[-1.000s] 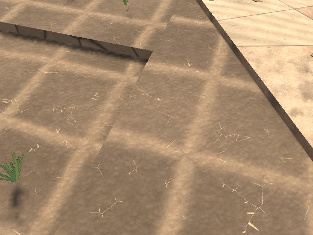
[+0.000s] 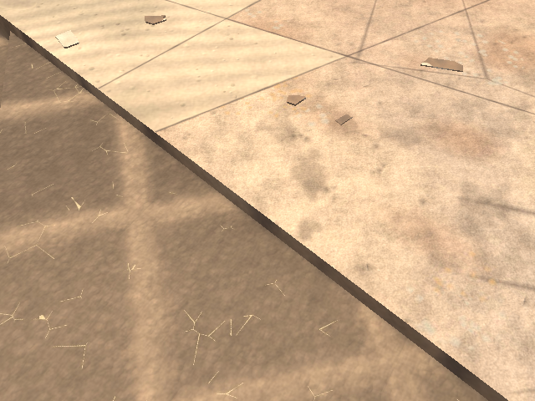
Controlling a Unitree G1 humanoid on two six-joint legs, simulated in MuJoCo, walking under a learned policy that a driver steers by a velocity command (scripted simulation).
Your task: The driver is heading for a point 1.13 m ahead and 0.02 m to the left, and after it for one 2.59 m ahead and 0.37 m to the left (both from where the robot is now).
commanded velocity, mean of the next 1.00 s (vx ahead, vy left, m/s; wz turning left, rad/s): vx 0.50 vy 0.00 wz -0.09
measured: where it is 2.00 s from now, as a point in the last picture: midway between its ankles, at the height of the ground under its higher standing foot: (258, 225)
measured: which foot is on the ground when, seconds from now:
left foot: down 0.00-0.36, up 0.38-0.88, down 0.90-1.00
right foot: up 0.00-0.34, down 0.36-0.90, up 0.92-1.00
